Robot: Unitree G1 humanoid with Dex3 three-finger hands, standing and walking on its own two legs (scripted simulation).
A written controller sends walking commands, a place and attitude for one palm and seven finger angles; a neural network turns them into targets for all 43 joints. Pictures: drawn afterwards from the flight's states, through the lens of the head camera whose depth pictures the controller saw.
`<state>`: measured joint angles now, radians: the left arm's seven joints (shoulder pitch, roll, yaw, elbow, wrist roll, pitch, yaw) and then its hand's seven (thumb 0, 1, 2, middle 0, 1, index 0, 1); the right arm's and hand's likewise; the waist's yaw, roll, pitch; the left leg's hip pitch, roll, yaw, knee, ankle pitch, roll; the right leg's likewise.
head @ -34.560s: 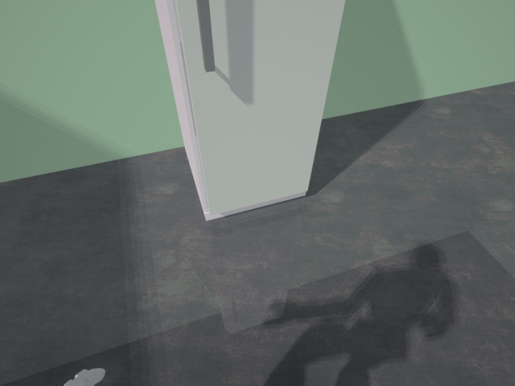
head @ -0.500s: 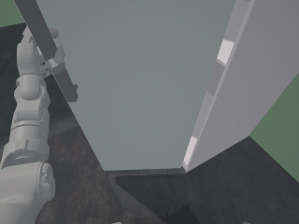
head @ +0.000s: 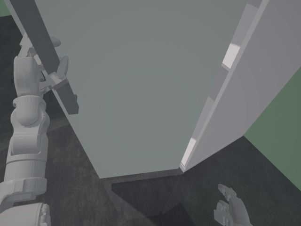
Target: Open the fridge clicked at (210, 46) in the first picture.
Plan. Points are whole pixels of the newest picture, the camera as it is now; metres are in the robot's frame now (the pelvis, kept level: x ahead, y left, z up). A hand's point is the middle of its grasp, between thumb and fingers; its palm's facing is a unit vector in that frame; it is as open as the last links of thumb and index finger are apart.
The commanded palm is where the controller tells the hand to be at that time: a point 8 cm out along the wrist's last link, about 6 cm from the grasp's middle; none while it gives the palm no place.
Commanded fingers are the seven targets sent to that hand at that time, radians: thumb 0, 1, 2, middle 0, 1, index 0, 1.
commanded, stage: stop walking and hold the door back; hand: left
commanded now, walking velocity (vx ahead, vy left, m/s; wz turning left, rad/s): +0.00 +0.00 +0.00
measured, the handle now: (51, 52) +0.43 +0.24 +0.23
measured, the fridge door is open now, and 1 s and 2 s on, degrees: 67 66 64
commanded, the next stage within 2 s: loosen the grip on the handle in 0.70 s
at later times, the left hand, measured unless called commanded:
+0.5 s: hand (60, 73) +0.39 +0.22 +0.21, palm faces +0.30 -0.94 -0.17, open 6.5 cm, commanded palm +0.36 +0.28 +0.19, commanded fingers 0.00 0.90 0.90 -0.45 -1.40 -0.45 -1.40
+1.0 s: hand (56, 67) +0.40 +0.23 +0.21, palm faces +0.30 -0.94 -0.16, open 7.8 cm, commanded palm +0.36 +0.26 +0.20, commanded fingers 0.00 -0.43 0.26 -0.44 -1.38 -0.44 -1.38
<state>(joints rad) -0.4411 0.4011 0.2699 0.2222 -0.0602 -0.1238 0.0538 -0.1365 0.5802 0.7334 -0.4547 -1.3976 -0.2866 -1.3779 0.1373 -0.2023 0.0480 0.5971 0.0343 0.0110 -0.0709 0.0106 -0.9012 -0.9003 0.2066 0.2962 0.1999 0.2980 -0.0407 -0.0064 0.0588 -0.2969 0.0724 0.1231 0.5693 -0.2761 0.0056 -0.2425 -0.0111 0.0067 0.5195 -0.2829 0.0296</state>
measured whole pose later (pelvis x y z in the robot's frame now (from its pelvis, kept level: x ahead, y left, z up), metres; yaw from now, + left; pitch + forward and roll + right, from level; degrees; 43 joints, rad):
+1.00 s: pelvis -0.05 -0.01 +0.00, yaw +2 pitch +1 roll +0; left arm -0.87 0.47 0.30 0.93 0.05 -0.22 0.02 -0.04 0.33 0.67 -0.45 -1.40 -0.39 -1.39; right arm 0.31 -0.26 0.01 0.70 0.02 -0.15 -0.05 0.01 -0.90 -0.90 0.21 0.30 0.20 0.30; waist -0.08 -0.03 -0.02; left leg -0.40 0.05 0.08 0.55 -0.18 0.00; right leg -0.37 -0.02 -0.03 0.57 -0.23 0.00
